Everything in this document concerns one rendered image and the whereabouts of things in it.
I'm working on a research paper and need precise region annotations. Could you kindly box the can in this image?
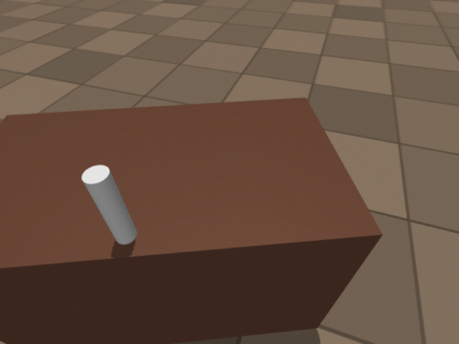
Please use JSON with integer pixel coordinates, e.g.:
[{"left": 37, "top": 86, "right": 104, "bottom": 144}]
[{"left": 82, "top": 165, "right": 137, "bottom": 244}]

